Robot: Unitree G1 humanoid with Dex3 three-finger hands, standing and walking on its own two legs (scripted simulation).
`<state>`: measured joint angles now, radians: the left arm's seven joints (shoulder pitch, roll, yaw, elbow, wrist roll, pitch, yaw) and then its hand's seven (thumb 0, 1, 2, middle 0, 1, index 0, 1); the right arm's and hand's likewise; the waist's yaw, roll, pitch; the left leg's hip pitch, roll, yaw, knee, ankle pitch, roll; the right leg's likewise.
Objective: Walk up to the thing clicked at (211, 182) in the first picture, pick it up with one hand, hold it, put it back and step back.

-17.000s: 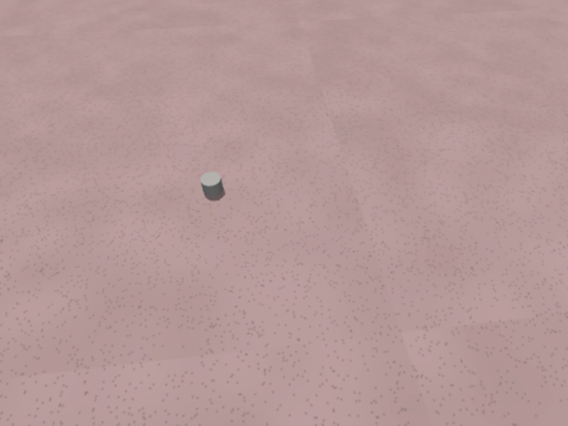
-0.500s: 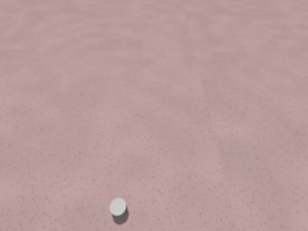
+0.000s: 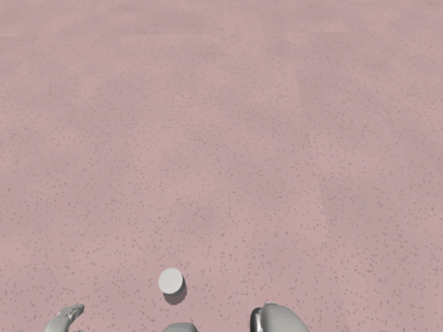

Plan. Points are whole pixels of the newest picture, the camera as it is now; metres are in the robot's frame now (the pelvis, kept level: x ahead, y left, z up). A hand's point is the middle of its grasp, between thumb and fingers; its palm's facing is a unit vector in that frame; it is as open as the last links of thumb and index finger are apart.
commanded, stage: walk up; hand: left
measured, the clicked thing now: (172, 282) +0.33 +0.24 -0.72
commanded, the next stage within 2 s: none
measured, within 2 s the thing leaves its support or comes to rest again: neither
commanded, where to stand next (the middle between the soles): -0.05 +0.00 m, yaw -1 degrees
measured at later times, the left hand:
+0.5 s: hand out of the picture -0.03 +0.31 -0.16, palm faces +0.07 -0.93 -0.36, open 7.4 cm
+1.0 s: hand out of the picture -0.07 +0.27 -0.10, palm faces +0.03 -0.88 -0.47, open 7.4 cm
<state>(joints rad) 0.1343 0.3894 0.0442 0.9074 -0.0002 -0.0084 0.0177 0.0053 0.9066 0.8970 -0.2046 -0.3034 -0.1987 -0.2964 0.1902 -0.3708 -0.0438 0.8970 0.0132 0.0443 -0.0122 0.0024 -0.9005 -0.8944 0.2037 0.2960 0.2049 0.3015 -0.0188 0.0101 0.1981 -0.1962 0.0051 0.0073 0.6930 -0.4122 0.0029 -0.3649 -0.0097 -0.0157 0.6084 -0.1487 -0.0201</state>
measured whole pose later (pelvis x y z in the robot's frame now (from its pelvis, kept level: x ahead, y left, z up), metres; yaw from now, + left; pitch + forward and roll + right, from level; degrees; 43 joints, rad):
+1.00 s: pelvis -0.08 -0.02 +0.02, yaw +2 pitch -5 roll -1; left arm 0.39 0.39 0.04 0.86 0.02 -0.09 0.01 0.01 0.90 0.90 -0.21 -0.30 -0.20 -0.30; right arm 0.28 -0.43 -0.07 0.83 -0.02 0.02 0.05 0.00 -0.90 -0.89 0.20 0.30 0.20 0.30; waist 0.02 0.10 0.11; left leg -0.49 0.01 -0.12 0.85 -0.25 0.00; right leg -0.09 0.01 -0.06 0.47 -0.30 -0.02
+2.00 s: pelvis -0.14 +0.00 +0.01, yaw +3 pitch -4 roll +0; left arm 0.21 0.36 0.02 0.96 0.03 -0.03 -0.02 0.01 0.90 0.90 -0.21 -0.30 -0.20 -0.30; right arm 0.23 -0.39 -0.03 0.97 -0.02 -0.01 0.01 0.00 -0.90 -0.89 0.20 0.30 0.20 0.30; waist 0.00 0.01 0.06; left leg -0.26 0.00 -0.02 0.66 -0.39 0.02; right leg -0.29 -0.02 -0.02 0.62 -0.28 -0.01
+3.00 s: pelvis -0.11 +0.01 +0.03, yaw +1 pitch -3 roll +0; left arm 0.06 0.35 0.00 1.13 0.01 -0.02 0.00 0.01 0.91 0.90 -0.20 -0.30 -0.20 -0.30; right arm 0.07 -0.34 -0.01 1.14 -0.01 0.00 0.00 0.00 -0.90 -0.89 0.20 0.30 0.20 0.30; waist -0.01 0.00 0.07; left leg -0.06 0.01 0.02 0.31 -0.19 -0.01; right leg -0.13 0.00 0.03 0.33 -0.15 0.01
